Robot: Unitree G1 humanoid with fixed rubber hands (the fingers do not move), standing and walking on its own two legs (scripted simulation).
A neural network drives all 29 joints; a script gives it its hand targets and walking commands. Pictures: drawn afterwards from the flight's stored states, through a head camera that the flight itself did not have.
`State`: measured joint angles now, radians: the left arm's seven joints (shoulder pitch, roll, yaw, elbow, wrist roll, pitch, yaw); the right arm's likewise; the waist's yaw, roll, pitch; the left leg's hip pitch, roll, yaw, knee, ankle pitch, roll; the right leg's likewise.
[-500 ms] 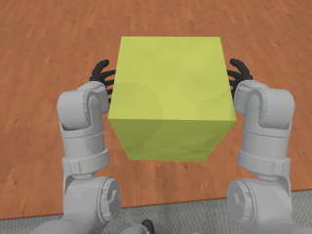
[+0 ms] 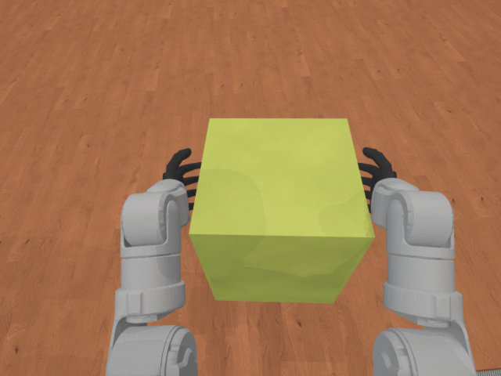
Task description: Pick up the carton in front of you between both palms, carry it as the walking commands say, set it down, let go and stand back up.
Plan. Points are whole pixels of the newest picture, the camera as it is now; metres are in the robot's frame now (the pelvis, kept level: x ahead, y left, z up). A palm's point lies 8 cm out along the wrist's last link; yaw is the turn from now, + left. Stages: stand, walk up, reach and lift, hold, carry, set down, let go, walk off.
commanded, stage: carry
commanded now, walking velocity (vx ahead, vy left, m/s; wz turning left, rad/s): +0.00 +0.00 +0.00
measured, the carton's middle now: (275, 217) +0.37 +0.00 +0.03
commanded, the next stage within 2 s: none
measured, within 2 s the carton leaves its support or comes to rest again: neither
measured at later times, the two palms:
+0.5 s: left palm (171, 189) +0.37 +0.15 +0.11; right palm (381, 187) +0.36 -0.15 +0.11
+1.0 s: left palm (159, 227) +0.30 +0.15 +0.12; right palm (391, 227) +0.30 -0.15 +0.12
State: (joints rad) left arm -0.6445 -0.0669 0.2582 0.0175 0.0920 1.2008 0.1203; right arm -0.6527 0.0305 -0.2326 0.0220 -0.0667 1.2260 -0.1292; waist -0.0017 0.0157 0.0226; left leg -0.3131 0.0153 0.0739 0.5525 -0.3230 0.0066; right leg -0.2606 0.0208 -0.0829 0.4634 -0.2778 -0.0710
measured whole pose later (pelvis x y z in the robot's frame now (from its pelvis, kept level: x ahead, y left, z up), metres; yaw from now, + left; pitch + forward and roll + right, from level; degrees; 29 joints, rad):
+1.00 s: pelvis -0.04 +0.00 -0.01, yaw +0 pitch +1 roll +0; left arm -0.64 0.00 0.20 0.18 0.06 1.23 0.12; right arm -0.65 0.01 -0.19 0.18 -0.06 1.24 -0.13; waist 0.00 0.00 -0.06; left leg -0.29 0.02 0.09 0.55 -0.27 0.02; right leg -0.27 0.02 -0.09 0.54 -0.29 -0.06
